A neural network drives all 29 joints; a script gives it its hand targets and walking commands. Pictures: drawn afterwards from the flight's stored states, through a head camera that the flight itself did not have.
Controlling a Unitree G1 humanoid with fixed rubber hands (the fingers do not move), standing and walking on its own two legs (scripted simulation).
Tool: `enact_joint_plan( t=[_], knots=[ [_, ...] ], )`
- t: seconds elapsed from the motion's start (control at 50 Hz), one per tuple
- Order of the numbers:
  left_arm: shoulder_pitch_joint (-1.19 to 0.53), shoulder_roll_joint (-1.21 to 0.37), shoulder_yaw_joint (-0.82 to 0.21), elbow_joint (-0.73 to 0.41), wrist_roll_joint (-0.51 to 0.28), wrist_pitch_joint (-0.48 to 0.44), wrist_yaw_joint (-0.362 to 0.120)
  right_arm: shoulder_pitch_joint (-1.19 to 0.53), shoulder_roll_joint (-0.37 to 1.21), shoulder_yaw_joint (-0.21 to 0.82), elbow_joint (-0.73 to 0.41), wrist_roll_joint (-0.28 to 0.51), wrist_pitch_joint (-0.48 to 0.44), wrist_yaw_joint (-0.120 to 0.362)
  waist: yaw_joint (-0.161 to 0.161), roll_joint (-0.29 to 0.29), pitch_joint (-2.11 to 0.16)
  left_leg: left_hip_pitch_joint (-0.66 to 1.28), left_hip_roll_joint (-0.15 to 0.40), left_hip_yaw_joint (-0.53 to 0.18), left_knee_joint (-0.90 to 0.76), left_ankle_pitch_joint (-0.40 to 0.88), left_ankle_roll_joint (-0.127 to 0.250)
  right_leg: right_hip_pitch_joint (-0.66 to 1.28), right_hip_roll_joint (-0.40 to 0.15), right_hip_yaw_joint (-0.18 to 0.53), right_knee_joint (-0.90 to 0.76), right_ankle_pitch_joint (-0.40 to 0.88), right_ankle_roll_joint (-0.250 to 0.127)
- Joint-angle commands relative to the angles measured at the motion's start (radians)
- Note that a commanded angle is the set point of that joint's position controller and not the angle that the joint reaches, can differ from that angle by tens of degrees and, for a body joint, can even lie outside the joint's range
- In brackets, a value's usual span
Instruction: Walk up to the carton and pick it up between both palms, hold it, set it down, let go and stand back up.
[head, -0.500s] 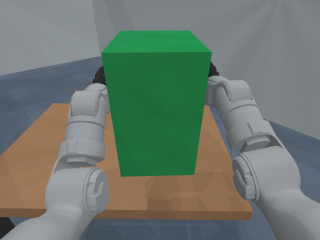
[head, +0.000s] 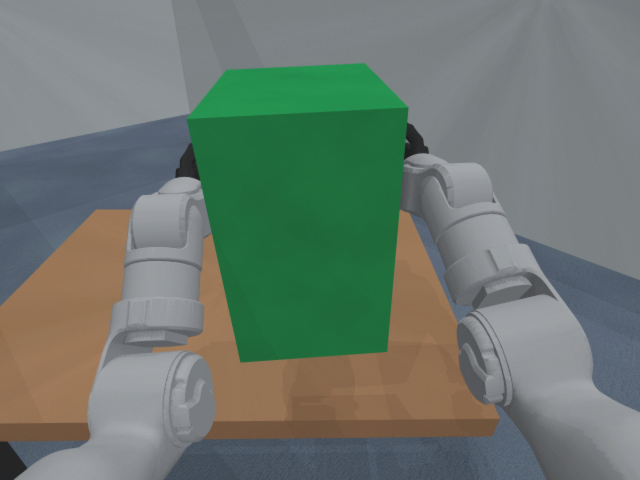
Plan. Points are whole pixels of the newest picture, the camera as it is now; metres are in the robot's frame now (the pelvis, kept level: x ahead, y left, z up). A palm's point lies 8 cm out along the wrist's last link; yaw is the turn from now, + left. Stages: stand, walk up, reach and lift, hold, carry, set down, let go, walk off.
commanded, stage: hold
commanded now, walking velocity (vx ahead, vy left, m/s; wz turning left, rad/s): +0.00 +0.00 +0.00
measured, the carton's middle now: (304, 207) +0.37 +0.00 +0.26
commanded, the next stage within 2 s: set down in 0.08 s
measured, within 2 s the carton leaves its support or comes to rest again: neither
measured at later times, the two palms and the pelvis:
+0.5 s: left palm (200, 201) +0.39 +0.13 +0.26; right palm (409, 190) +0.39 -0.13 +0.27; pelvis +0.00 +0.00 +0.00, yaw +0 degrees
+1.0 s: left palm (199, 224) +0.42 +0.14 +0.21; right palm (391, 209) +0.42 -0.12 +0.22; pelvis +0.02 +0.00 +0.00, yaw +0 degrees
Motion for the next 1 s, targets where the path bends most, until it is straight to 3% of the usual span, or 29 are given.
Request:
enact_joint_plan(
  t=[0.0,0.02,0.06,0.08,0.12,0.14,0.16,0.26,0.28,0.3,0.4,0.42,0.46,0.48,0.52,0.54,0.56,0.58,0.6,0.64,0.66,0.72,0.74,0.76,0.8,0.86,0.9,0.94,0.98],
  knots=[
    [-1.214,-0.596,-0.396,-0.262,-0.223,-0.136,-0.118,-0.945,0.792,0.226,-0.457,0.297,-0.07,0.149,0.003,0.042,-0.545,0.199,-0.062,-0.039,-0.018,0.105,-0.003,0.216,0.073,0.014,-0.162,0.164,0.081],
    [-1.23,-0.582,-0.361,-0.252,-0.213,-0.137,-0.122,-0.951,0.802,0.221,-0.431,0.298,-0.066,0.152,0.019,0.026,-0.484,0.181,-0.076,-0.04,-0.014,0.108,0.009,0.212,0.069,0.024,-0.169,0.164,0.091],
    [-1.249,-0.598,-0.396,-0.221,-0.219,-0.128,-0.119,-0.987,0.756,0.185,-0.433,0.282,-0.072,0.152,-0.002,0.067,-0.483,0.16,-0.062,-0.05,-0.024,0.042,-0.008,0.17,0.066,0.029,-0.173,0.101,0.071],
    [-1.235,-0.635,-0.419,-0.205,-0.24,-0.148,-0.121,-1.024,0.776,0.209,-0.416,0.291,-0.097,0.165,0.038,0.021,-0.52,0.206,-0.082,-0.024,-0.042,0.088,0.008,0.23,0.082,0.006,-0.179,0.119,0.054],
    [-1.253,-0.635,-0.404,-0.179,-0.224,-0.166,-0.129,-0.989,0.783,0.196,-0.355,0.253,-0.109,0.167,0.027,0.04,-0.477,0.222,-0.083,-0.025,-0.041,0.072,0.01,0.194,0.073,0.015,-0.189,0.114,0.053],
    [-1.194,-0.639,-0.361,-0.073,-0.198,-0.171,-0.133,-1.024,0.781,0.173,-0.342,0.239,-0.126,0.17,0.047,0.002,-0.41,0.172,-0.086,-0.012,-0.057,0.0,0.019,0.2,0.068,0.016,-0.201,0.036,0.061],
    [-1.258,-0.624,-0.381,-0.088,-0.235,-0.206,-0.131,-1.067,0.787,0.152,-0.313,0.209,-0.152,0.168,0.035,0.012,-0.402,0.152,-0.071,-0.029,-0.066,-0.053,0.007,0.137,0.061,0.0,-0.199,-0.019,0.062],
    [-1.24,-0.581,-0.242,0.029,-0.148,-0.288,-0.15,-0.985,0.784,0.049,-0.131,0.099,-0.238,0.19,0.027,0.001,-0.355,0.187,-0.069,-0.012,-0.087,-0.107,0.026,0.148,0.051,-0.009,-0.208,-0.091,0.064],
    [-1.193,-0.512,-0.143,0.144,-0.104,-0.295,-0.162,-0.94,0.766,-0.003,-0.035,0.053,-0.247,0.196,0.038,-0.05,-0.257,0.162,-0.073,-0.008,-0.111,-0.175,0.041,0.146,0.045,-0.022,-0.226,-0.172,0.062],
    [-1.186,-0.483,-0.12,0.178,-0.084,-0.317,-0.18,-0.925,0.722,-0.07,-0.009,-0.004,-0.276,0.2,0.01,-0.026,-0.212,0.155,-0.077,-0.009,-0.122,-0.206,0.039,0.154,0.036,-0.024,-0.226,-0.187,0.057],
    [-1.231,-0.563,-0.217,0.151,-0.11,-0.411,-0.165,-0.931,0.78,-0.045,-0.066,-0.038,-0.382,0.202,-0.012,0.002,-0.319,0.228,-0.079,-0.004,-0.112,-0.08,0.024,0.179,0.049,-0.035,-0.216,-0.04,0.069],
    [-1.182,-0.555,-0.187,0.197,-0.093,-0.405,-0.162,-0.964,0.785,-0.01,-0.08,-0.025,-0.389,0.203,0.02,-0.039,-0.308,0.237,-0.073,-0.009,-0.115,-0.064,0.027,0.184,0.054,-0.043,-0.215,-0.038,0.075],
    [-1.121,-0.533,-0.173,0.199,-0.095,-0.42,-0.162,-0.921,0.804,0.019,-0.113,-0.035,-0.399,0.192,0.036,-0.065,-0.308,0.23,-0.088,0.012,-0.105,-0.031,0.037,0.207,0.045,-0.027,-0.223,0.001,0.093],
    [-1.09,-0.595,-0.228,0.159,-0.133,-0.414,-0.156,-0.968,0.819,0.078,-0.237,0.007,-0.426,0.187,0.045,-0.053,-0.396,0.245,-0.075,0.012,-0.1,0.046,0.032,0.224,0.055,-0.034,-0.213,0.075,0.095],
    [-1.125,-0.585,-0.27,0.087,-0.152,-0.447,-0.139,-0.957,0.836,0.159,-0.299,0.051,-0.435,0.182,0.06,-0.078,-0.446,0.279,-0.082,0.003,-0.081,0.078,0.028,0.254,0.058,-0.022,-0.204,0.143,0.095],
    [-1.137,-0.616,-0.319,0.035,-0.171,-0.453,-0.127,-0.96,0.824,0.154,-0.301,0.064,-0.442,0.179,0.034,-0.002,-0.496,0.285,-0.075,-0.001,-0.075,0.115,0.017,0.234,0.062,-0.043,-0.196,0.16,0.089],
    [-1.14,-0.621,-0.326,0.031,-0.166,-0.451,-0.124,-0.993,0.839,0.175,-0.336,0.066,-0.451,0.178,0.048,-0.025,-0.51,0.296,-0.077,-0.004,-0.055,0.142,0.02,0.231,0.063,-0.033,-0.19,0.186,0.088],
    [-1.146,-0.63,-0.375,0.041,-0.207,-0.45,-0.127,-0.983,0.826,0.184,-0.376,0.062,-0.452,0.166,0.007,-0.025,-0.551,0.317,-0.085,-0.008,-0.038,0.14,0.016,0.24,0.06,-0.039,-0.192,0.216,0.093],
    [-1.138,-0.617,-0.381,0.012,-0.226,-0.461,-0.121,-0.968,0.842,0.208,-0.373,0.071,-0.456,0.162,0.013,-0.041,-0.539,0.304,-0.084,-0.011,-0.038,0.154,0.018,0.268,0.061,-0.035,-0.187,0.246,0.095],
    [-1.18,-0.672,-0.487,-0.109,-0.265,-0.476,-0.103,-0.98,0.857,0.24,-0.467,0.095,-0.466,0.161,-0.002,0.004,-0.638,0.376,-0.08,-0.022,-0.003,0.249,-0.004,0.235,0.068,-0.043,-0.17,0.308,0.088],
    [-1.201,-0.703,-0.515,-0.145,-0.287,-0.481,-0.093,-1.008,0.878,0.285,-0.517,0.118,-0.466,0.163,0.017,0.001,-0.673,0.375,-0.087,-0.032,0.022,0.304,-0.007,0.265,0.069,-0.041,-0.163,0.352,0.085],
    [-1.095,-0.722,-0.552,-0.304,-0.295,-0.474,-0.079,-0.909,0.91,0.407,-0.629,0.172,-0.447,0.154,0.032,-0.014,-0.757,0.363,-0.093,-0.017,0.048,0.436,-0.011,0.384,0.059,-0.024,-0.115,0.648,0.113],
    [-1.055,-0.632,-0.486,-0.209,-0.267,-0.465,-0.088,-0.852,0.89,0.418,-0.525,0.152,-0.42,0.146,0.041,-0.052,-0.63,0.31,-0.098,-0.024,0.022,0.344,0.003,0.381,0.044,-0.01,-0.114,0.632,0.132],
    [-1.061,-0.597,-0.44,-0.231,-0.239,-0.457,-0.096,-0.795,0.864,0.361,-0.442,0.146,-0.403,0.145,0.019,-0.046,-0.554,0.309,-0.092,-0.019,0.013,0.293,0.011,0.361,0.041,-0.014,-0.122,0.553,0.126],
    [-0.96,-0.592,-0.434,-0.162,-0.226,-0.424,-0.114,-0.799,0.82,0.34,-0.484,0.106,-0.395,0.13,0.012,-0.086,-0.526,0.309,-0.083,-0.026,-0.018,0.198,0.022,0.339,0.029,-0.02,-0.134,0.495,0.133],
    [-1.021,-0.597,-0.409,-0.119,-0.2,-0.435,-0.119,-0.8,0.807,0.243,-0.352,0.072,-0.398,0.15,0.001,-0.031,-0.447,0.285,-0.071,-0.026,-0.038,0.144,0.012,0.261,0.04,-0.021,-0.156,0.28,0.107],
    [-0.995,-0.602,-0.422,-0.146,-0.211,-0.438,-0.118,-0.76,0.805,0.253,-0.363,0.081,-0.401,0.15,-0.001,-0.025,-0.489,0.309,-0.077,-0.019,-0.023,0.225,0.004,0.286,0.041,-0.018,-0.141,0.391,0.107],
    [-1.006,-0.608,-0.428,-0.13,-0.208,-0.457,-0.123,-0.782,0.805,0.228,-0.335,0.053,-0.417,0.15,-0.003,-0.032,-0.452,0.291,-0.08,-0.017,-0.036,0.182,-0.003,0.277,0.04,-0.025,-0.158,0.325,0.108],
    [-1.002,-0.672,-0.498,-0.182,-0.215,-0.464,-0.118,-0.758,0.848,0.279,-0.419,0.057,-0.437,0.156,-0.019,0.021,-0.565,0.341,-0.073,-0.028,-0.003,0.255,-0.012,0.303,0.044,-0.02,-0.138,0.414,0.095]
  ],
)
